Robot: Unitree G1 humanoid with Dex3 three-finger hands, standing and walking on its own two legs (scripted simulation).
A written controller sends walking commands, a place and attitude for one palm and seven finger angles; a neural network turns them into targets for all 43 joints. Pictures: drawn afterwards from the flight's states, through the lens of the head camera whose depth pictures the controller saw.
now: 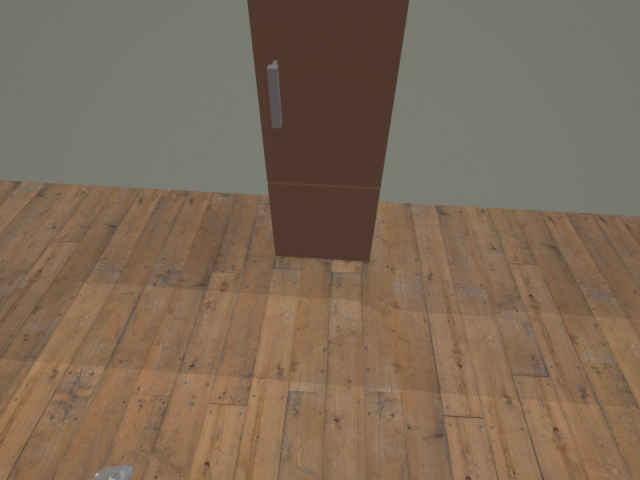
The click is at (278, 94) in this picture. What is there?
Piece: cupboard door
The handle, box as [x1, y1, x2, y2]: [267, 60, 281, 128]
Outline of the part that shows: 274,60 271,65 268,64 267,76 272,127 280,128 281,114 277,61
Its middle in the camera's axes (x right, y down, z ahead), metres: -0.13 -0.41 +1.09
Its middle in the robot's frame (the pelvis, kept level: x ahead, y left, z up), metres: +1.08 +0.18 -0.02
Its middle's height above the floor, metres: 0.75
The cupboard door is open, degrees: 0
